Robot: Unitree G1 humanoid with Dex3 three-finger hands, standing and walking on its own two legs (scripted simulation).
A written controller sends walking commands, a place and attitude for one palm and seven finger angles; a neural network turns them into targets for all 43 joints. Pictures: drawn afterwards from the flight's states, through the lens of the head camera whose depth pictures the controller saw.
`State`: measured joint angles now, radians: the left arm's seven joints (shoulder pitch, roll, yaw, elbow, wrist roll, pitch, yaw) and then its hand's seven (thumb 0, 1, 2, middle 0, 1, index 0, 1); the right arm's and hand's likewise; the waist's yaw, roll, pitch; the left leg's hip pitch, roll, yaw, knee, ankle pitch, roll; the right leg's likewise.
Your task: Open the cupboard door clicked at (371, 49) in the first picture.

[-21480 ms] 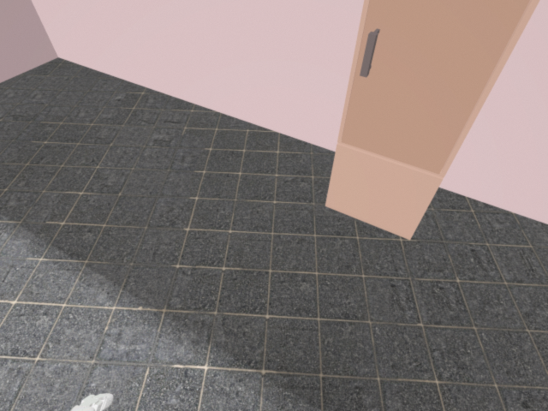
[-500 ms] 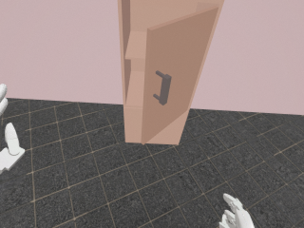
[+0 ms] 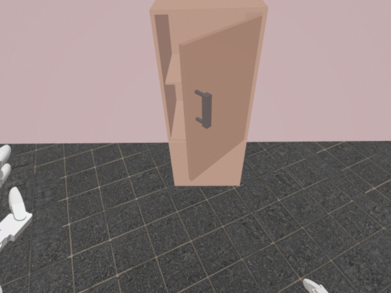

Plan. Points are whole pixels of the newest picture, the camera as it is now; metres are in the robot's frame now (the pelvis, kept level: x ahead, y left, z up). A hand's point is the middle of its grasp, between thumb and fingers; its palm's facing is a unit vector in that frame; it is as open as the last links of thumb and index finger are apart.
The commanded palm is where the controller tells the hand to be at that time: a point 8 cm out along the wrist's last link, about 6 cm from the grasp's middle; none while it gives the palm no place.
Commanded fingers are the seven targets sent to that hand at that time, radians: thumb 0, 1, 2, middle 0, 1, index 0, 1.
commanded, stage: stop stepping back and stand still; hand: left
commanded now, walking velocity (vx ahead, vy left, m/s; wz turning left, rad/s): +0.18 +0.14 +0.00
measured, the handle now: (202, 108) +0.69 +0.03 +0.03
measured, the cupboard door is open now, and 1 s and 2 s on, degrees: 46 46 46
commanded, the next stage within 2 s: let the arm hang, fingers relaxed in 1.12 s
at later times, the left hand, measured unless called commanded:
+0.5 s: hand (30, 211) +0.20 +0.29 +0.15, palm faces +0.38 -0.79 -0.48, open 7.4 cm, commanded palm +0.15 +0.33 +0.17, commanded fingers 0.00 0.90 0.90 -0.20 -0.30 -0.20 -0.30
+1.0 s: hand out of the picture +0.16 +0.33 +0.14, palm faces +0.40 -0.79 -0.46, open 7.4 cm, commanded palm +0.11 +0.36 +0.17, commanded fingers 0.00 0.90 0.90 -0.20 -0.30 -0.20 -0.30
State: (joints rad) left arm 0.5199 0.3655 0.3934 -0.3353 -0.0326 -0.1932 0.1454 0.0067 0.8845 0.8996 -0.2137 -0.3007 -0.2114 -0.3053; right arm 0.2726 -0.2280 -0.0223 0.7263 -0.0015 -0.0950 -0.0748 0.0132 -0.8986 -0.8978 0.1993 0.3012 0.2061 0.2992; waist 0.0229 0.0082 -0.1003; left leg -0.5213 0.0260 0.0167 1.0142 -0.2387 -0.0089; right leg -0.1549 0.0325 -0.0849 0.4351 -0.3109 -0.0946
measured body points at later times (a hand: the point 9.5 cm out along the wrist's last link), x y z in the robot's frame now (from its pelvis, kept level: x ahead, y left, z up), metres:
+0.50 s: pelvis +0.00 +0.03 -0.01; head +0.02 +0.03 +0.44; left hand +0.18 +0.33 +0.17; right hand +0.17 -0.19 -0.10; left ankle +0.00 +0.15 -0.74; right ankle -0.04 -0.05 -0.74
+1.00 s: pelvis -0.03 +0.06 +0.00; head -0.02 +0.06 +0.45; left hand +0.13 +0.37 +0.17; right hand +0.13 -0.17 -0.08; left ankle +0.00 +0.15 -0.74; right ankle -0.04 -0.05 -0.74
